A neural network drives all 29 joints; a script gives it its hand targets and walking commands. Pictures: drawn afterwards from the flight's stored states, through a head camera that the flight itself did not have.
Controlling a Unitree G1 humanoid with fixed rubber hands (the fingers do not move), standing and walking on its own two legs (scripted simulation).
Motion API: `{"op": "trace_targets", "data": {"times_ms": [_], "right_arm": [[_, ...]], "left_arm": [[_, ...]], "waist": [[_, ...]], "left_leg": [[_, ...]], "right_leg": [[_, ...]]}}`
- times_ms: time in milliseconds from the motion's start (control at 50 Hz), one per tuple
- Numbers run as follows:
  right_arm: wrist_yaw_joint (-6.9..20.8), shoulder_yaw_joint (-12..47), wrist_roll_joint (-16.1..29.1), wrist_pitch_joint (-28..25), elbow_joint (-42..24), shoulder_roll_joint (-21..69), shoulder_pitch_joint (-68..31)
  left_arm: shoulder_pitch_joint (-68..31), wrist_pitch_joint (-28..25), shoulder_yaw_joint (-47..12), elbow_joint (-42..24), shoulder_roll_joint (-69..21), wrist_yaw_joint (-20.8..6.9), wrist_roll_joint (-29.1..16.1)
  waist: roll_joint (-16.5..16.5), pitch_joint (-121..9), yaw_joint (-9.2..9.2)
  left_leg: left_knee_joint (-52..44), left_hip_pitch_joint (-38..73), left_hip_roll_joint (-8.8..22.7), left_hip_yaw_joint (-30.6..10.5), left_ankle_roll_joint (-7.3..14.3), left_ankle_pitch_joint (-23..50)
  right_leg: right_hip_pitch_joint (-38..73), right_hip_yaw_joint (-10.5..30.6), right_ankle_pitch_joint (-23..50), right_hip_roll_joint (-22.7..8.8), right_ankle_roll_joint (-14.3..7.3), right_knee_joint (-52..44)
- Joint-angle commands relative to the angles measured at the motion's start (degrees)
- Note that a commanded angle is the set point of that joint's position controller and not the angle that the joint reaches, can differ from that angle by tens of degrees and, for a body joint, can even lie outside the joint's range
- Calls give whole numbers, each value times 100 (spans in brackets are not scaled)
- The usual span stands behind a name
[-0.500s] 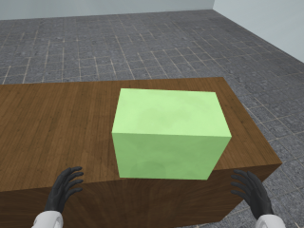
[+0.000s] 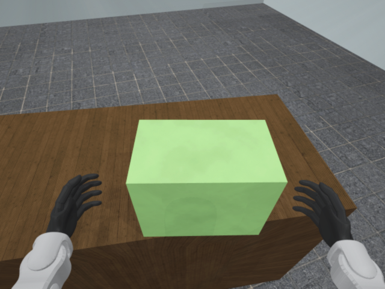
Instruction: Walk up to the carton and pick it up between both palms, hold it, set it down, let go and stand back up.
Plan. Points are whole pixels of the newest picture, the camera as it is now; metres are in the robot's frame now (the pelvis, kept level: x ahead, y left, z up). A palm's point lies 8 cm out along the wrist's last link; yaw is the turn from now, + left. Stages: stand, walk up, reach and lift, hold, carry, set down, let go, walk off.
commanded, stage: reach and lift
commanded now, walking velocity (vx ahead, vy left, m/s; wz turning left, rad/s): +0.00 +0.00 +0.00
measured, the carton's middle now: (202, 180) +0.35 +0.00 +0.03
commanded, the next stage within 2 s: none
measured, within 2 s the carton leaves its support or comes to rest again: neither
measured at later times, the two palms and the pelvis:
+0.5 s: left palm (59, 179) +0.27 +0.25 +0.13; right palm (335, 182) +0.29 -0.23 +0.13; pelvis -0.02 +0.00 +0.00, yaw +0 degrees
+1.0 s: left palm (57, 125) +0.34 +0.26 +0.20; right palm (337, 125) +0.36 -0.24 +0.20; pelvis -0.03 +0.01 +0.00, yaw +0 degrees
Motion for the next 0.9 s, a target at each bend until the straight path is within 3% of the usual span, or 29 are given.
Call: {"op": "trace_targets", "data": {"times_ms": [0, 220, 240, 300, 440, 560, 760, 880], "right_arm": [[-66, -307, 111, 124, -834, -800, -509], [-103, -300, 370, 707, -696, -1155, -1787], [-111, -49, 366, 717, -462, -1021, -2036], [-170, -67, 411, 674, -262, -1164, -2439], [-163, -91, 461, 1050, 436, -1242, -3799], [-23, -222, 492, 1263, 1330, -1450, -5005], [242, -6, 659, 1388, 2902, -1758, -6522], [387, 128, 729, 1329, 3431, -1970, -7198]], "left_arm": [[-566, 204, 428, -777, 514, -87, 14], [-1676, 928, 786, -779, 650, -153, 55], [-1639, 992, 1022, -739, 599, -142, 191], [-1911, 1153, 1095, -710, 657, -196, 254], [-3358, 1639, 999, -180, 808, -138, 134], [-4495, 1881, 914, 534, 978, 24, 89], [-5990, 2202, 732, 1582, 1217, 128, 111], [-6573, 2258, 632, 1961, 1318, 155, 112]], "waist": [[-57, -467, -39], [-84, -692, -134], [-109, -928, -18], [-75, -1251, -146], [-83, -1021, -226], [-15, -1255, -234], [19, -1641, -189], [31, -2012, -195]], "left_leg": [[402, 1765, -311, -327, -80, 2154], [336, 1598, -301, -286, -39, 1731], [339, 1235, -332, -272, -29, 2156], [402, 1278, -363, -249, -64, 2341], [192, 877, -273, -242, 52, 1071], [158, 732, -214, -276, 88, 497], [229, 566, -206, -315, 132, 457], [334, 558, -212, -331, 157, 776]], "right_leg": [[-1328, 218, 1768, 18, 9, -384], [-1197, 264, 2139, -17, 71, -248], [-990, 256, 2402, 35, 172, -80], [-721, 207, 2880, 75, 239, 73], [-1111, 171, 1420, 48, 188, -78], [-1316, 145, 635, 16, 133, -95], [-1202, 83, 589, 41, 116, -34], [-1021, 20, 1119, 84, 141, 93]]}}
